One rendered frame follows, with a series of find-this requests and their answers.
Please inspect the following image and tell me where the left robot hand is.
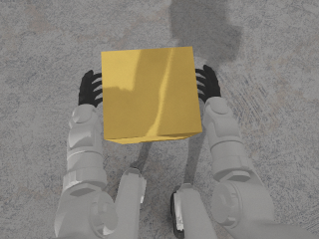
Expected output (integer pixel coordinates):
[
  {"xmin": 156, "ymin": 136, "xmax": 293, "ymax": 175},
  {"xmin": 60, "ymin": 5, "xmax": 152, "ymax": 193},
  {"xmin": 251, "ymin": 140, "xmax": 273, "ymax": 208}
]
[{"xmin": 78, "ymin": 70, "xmax": 103, "ymax": 108}]

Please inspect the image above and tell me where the left robot forearm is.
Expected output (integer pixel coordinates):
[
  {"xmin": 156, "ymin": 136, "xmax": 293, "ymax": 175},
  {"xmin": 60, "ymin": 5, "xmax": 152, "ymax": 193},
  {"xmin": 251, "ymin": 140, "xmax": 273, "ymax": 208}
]
[{"xmin": 54, "ymin": 104, "xmax": 108, "ymax": 236}]

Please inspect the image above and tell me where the robot left upper arm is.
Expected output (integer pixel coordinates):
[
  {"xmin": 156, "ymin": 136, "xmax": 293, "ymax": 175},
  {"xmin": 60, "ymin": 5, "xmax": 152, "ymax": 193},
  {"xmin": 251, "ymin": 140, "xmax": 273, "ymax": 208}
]
[{"xmin": 49, "ymin": 190, "xmax": 119, "ymax": 239}]

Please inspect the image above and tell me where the right robot shin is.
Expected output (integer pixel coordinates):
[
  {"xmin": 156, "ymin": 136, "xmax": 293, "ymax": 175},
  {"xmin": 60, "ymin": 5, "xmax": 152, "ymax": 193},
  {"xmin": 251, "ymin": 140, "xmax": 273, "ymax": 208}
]
[{"xmin": 175, "ymin": 183, "xmax": 200, "ymax": 230}]

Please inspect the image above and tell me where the right robot foot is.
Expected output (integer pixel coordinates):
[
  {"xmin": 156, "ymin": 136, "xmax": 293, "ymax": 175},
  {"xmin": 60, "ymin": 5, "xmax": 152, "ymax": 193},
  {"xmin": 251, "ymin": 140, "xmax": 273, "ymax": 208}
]
[{"xmin": 169, "ymin": 192, "xmax": 184, "ymax": 239}]

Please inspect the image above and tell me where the robot right upper arm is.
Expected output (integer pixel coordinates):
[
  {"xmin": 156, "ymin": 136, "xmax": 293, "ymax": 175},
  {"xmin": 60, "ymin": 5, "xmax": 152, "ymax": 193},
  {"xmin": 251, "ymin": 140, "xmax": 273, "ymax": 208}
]
[{"xmin": 210, "ymin": 180, "xmax": 319, "ymax": 239}]

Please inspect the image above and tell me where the carton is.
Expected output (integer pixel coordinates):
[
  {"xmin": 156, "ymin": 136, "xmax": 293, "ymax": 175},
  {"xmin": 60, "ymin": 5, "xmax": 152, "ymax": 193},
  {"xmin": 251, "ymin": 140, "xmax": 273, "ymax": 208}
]
[{"xmin": 101, "ymin": 46, "xmax": 202, "ymax": 144}]

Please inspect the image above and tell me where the right robot forearm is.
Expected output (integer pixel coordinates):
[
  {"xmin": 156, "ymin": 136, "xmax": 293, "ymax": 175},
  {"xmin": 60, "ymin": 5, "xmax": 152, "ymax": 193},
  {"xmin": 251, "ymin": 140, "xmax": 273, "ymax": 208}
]
[{"xmin": 202, "ymin": 97, "xmax": 275, "ymax": 214}]

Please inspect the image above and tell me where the right robot hand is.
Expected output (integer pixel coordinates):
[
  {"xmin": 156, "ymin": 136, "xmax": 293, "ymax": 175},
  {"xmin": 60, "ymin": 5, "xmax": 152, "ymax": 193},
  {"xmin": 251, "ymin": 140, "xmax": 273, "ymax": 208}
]
[{"xmin": 195, "ymin": 65, "xmax": 221, "ymax": 104}]

